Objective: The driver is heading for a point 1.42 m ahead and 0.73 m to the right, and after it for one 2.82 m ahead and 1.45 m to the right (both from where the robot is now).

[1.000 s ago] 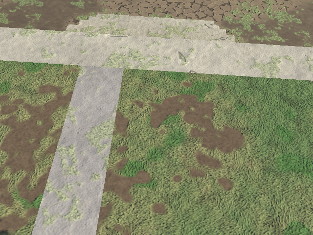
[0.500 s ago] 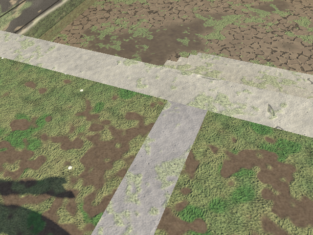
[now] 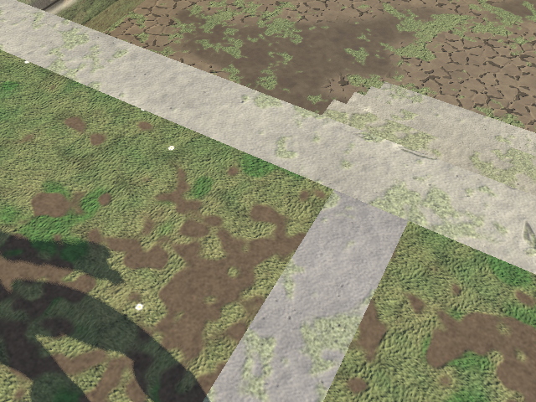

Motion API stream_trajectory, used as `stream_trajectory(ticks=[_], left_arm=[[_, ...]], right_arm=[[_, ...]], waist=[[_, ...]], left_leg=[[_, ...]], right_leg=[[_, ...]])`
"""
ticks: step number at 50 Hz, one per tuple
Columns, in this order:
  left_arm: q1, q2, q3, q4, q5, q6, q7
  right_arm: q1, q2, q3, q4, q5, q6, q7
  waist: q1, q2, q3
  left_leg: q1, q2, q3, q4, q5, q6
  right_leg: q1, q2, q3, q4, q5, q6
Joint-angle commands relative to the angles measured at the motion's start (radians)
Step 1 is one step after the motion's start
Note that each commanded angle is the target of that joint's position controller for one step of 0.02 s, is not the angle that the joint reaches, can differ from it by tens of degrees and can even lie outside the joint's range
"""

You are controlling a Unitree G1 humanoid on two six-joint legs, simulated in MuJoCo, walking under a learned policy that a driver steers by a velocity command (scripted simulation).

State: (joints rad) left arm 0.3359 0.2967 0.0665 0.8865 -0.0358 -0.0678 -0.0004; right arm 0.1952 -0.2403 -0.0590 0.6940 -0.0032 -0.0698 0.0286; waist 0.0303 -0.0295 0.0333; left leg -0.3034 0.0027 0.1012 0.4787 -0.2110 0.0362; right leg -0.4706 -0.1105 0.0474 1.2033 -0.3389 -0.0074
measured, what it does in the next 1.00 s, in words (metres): walks ahead, turning right: right foot, then left foot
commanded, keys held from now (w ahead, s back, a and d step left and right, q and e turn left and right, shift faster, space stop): w+e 1.00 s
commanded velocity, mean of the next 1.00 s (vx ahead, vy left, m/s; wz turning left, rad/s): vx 0.50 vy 0.00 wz -0.52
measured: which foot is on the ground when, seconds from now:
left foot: down 0.00-0.36, up 0.38-0.84, down 0.86-1.00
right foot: up 0.00-0.36, down 0.38-0.88, up 0.90-1.00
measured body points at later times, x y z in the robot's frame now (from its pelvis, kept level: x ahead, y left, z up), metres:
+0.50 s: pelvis +0.28 -0.07 -0.01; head +0.32 -0.09 +0.44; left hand +0.48 +0.16 -0.11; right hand +0.32 -0.37 -0.12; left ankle +0.20 +0.11 -0.63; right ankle +0.32 -0.15 -0.74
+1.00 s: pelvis +0.57 -0.12 +0.00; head +0.59 -0.13 +0.45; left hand +0.80 +0.06 -0.11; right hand +0.55 -0.43 -0.09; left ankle +0.66 -0.05 -0.74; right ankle +0.42 -0.18 -0.64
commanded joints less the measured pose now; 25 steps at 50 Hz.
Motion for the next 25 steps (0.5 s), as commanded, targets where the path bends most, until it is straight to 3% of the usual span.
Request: stream_trajectory(ticks=[1, 3, 6, 9, 13, 16, 17, 18, 19, 20, 21, 22, 23, 24, 25], left_arm=[[0.034, 0.033, 0.017, -0.059, -0.001, 0.018, 0.003], [-0.004, 0.028, 0.018, -0.077, 0.002, 0.031, 0.006], [-0.083, 0.024, 0.015, -0.112, 0.01, 0.026, -0.002], [-0.198, 0.007, 0.0, -0.153, 0.017, 0.02, -0.028], [-0.306, 0.014, -0.007, -0.221, 0.016, 0.019, -0.057], [-0.271, 0.057, 0.014, -0.25, 0.014, 0.024, -0.067], [-0.185, 0.089, 0.031, -0.239, 0.009, 0.027, -0.065], [-0.034, 0.139, 0.06, -0.207, 0.007, 0.03, -0.055], [0.111, 0.225, 0.096, -0.176, 0.008, 0.041, -0.033], [0.07, 0.323, 0.106, -0.185, 0.006, 0.033, -0.027], [0.105, 0.253, 0.083, -0.218, 0.016, 0.016, -0.035], [0.074, 0.193, 0.068, -0.21, 0.023, 0.003, -0.037], [0.012, 0.16, 0.058, -0.218, 0.015, -0.004, -0.036], [-0.059, 0.127, 0.048, -0.232, 0.018, -0.005, -0.034], [-0.099, 0.1, 0.037, -0.253, 0.03, -0.006, -0.029]], right_arm=[[0.01, -0.086, -0.034, -0.013, -0.006, -0.04, -0.004], [0.014, -0.095, -0.04, 0.012, -0.015, -0.05, -0.012], [0.034, -0.11, -0.044, 0.041, -0.017, -0.05, -0.027], [0.058, -0.147, -0.053, 0.058, -0.008, -0.045, -0.039], [0.113, -0.184, -0.066, 0.09, 0.014, -0.018, -0.046], [0.101, -0.23, -0.077, 0.089, 0.024, 0.008, -0.054], [0.091, -0.244, -0.079, 0.086, 0.027, 0.017, -0.055], [0.071, -0.247, -0.075, 0.082, 0.035, 0.022, -0.056], [0.086, -0.212, -0.06, 0.069, 0.02, 0.013, -0.059], [0.182, -0.048, -0.013, 0.016, -0.016, -0.014, -0.046], [0.091, -0.122, -0.016, 0.0, 0.021, -0.057, -0.031], [-0.002, -0.165, -0.027, -0.028, 0.055, -0.075, -0.023], [-0.022, -0.156, -0.021, -0.03, 0.043, -0.085, -0.028], [-0.026, -0.16, -0.026, -0.019, 0.016, -0.085, -0.036], [-0.007, -0.172, -0.034, -0.013, 0.004, -0.073, -0.037]], waist=[[-0.002, 0.141, -0.052], [0.003, 0.112, -0.01], [-0.009, 0.092, 0.028], [-0.049, 0.065, 0.062], [-0.084, 0.054, 0.089], [-0.039, 0.101, 0.013], [0.012, 0.118, -0.044], [0.1, 0.109, -0.123], [0.157, 0.021, -0.211], [0.013, -0.243, -0.276], [0.085, -0.128, -0.424], [0.096, -0.075, -0.289], [0.052, 0.009, -0.188], [0.008, 0.043, -0.13], [-0.027, 0.032, -0.114]], left_leg=[[0.135, 0.256, -0.185, -0.317, 0.18, 0.153], [0.121, 0.253, -0.11, -0.341, 0.245, 0.151], [0.15, 0.239, -0.023, -0.354, 0.278, 0.141], [0.184, 0.248, 0.046, -0.371, 0.284, 0.128], [0.351, 0.295, 0.086, -0.311, 0.379, 0.113], [0.419, 0.294, 0.124, -0.136, 0.819, 0.08], [0.416, 0.282, 0.134, 0.0, 0.955, 0.067], [0.342, 0.248, 0.153, 0.207, 0.954, 0.038], [0.115, 0.2, 0.151, 0.509, 0.659, -0.012], [-0.331, -0.026, 0.043, 0.878, -0.342, -0.078], [-0.439, -0.048, -0.203, 0.982, -0.391, -0.058], [-0.519, 0.003, -0.216, 0.956, -0.301, -0.032], [-0.497, 0.051, -0.209, 0.861, -0.21, -0.016], [-0.432, 0.083, -0.203, 0.773, -0.163, -0.018], [-0.358, 0.104, -0.21, 0.728, -0.13, -0.021]], right_leg=[[-0.149, -0.056, 0.044, 0.016, 0.117, 0.003], [-0.199, -0.051, 0.062, -0.029, 0.174, 0.012], [-0.247, -0.032, 0.069, -0.2, 0.32, 0.014], [-0.227, -0.016, -0.004, -0.389, 0.422, -0.004], [-0.28, -0.003, -0.058, -0.511, 0.344, -0.047], [-0.14, 0.086, -0.153, -0.532, 0.194, -0.1], [-0.022, 0.132, -0.179, -0.532, 0.145, -0.125], [0.201, 0.179, -0.184, -0.598, 0.189, -0.161], [0.501, 0.107, -0.015, -0.632, 0.219, -0.211], [0.792, -0.145, 0.573, -0.741, 0.075, -0.397], [0.873, -0.219, 0.824, -0.893, -0.029, -0.442], [0.796, -0.2, 0.691, -0.918, 0.018, -0.383], [0.644, -0.154, 0.557, -0.91, 0.108, -0.343], [0.5, -0.115, 0.46, -0.911, 0.216, -0.315], [0.408, -0.086, 0.397, -0.931, 0.305, -0.305]])
Next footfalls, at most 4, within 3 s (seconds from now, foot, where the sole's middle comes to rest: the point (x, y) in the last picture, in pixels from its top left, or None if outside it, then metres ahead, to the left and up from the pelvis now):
0.38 right None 0.36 -0.16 -0.77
0.86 left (310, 313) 0.70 -0.07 -0.77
1.38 right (466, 299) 0.76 -0.50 -0.77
1.80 left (448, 221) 1.02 -0.51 -0.77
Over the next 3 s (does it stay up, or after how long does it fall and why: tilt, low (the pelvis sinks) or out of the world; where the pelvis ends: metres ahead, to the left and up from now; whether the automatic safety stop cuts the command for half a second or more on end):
stays up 0.90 -0.49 0.01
